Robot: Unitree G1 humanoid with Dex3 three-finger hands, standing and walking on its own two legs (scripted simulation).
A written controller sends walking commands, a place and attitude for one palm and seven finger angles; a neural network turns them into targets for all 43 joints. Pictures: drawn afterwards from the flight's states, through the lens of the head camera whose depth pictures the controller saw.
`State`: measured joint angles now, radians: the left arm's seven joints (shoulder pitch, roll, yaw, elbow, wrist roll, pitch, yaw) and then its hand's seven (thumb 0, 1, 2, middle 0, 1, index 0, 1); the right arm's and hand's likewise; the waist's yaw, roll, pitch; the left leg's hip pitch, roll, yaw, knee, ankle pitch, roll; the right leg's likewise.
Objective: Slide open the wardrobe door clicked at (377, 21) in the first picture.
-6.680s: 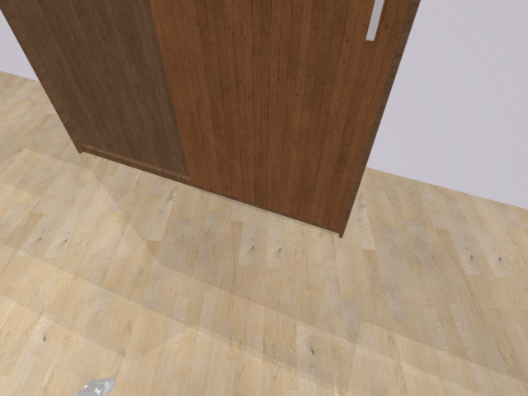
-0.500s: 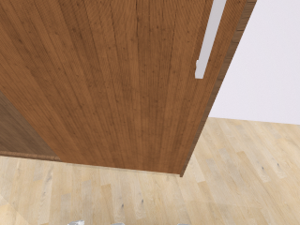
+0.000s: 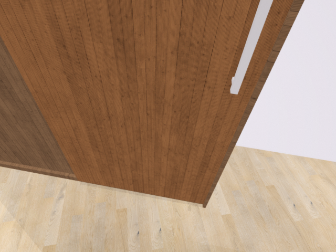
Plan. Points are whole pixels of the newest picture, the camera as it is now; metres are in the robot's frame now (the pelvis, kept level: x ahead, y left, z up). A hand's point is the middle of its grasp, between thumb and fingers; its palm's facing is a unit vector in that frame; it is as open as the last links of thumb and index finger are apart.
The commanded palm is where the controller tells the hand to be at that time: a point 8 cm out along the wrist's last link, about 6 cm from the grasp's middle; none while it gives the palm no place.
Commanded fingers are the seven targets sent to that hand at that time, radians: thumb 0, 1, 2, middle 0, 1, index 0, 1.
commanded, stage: come to a stop and stand still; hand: right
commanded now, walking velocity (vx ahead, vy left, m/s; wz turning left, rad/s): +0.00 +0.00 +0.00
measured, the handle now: (249, 42) +0.53 -0.14 +0.27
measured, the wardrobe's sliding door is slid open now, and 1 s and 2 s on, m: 0.00 0.00 0.00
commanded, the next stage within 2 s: look again from close up in 1.68 s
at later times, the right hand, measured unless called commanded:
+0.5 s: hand out of the picture -0.02 -0.14 -0.18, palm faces +0.04 +0.99 -0.14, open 7.3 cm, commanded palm none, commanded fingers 0.00 -0.90 -0.90 0.20 0.30 0.20 0.30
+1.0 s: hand out of the picture +0.01 -0.21 -0.18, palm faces -0.02 +0.97 -0.23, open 7.3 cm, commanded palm none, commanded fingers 0.00 -0.90 -0.90 0.20 0.30 0.20 0.30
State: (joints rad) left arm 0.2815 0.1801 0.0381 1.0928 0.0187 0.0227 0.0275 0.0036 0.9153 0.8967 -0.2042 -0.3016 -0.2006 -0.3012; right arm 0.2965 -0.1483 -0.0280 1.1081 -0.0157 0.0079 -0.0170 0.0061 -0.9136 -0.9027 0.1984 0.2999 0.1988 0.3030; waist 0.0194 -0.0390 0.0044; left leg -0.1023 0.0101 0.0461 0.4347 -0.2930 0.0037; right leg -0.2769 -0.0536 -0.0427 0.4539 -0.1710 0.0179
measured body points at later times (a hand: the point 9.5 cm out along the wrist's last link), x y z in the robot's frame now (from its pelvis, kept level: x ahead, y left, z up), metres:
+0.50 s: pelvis +0.00 +0.00 +0.00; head +0.02 +0.00 +0.45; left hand -0.04 +0.20 -0.16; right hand -0.02 -0.19 -0.17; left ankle -0.04 +0.11 -0.74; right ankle +0.06 -0.13 -0.74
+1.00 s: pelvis +0.00 -0.02 -0.01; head +0.01 -0.03 +0.44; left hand +0.02 +0.21 -0.16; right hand +0.01 -0.27 -0.16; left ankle -0.03 +0.09 -0.74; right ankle +0.05 -0.13 -0.74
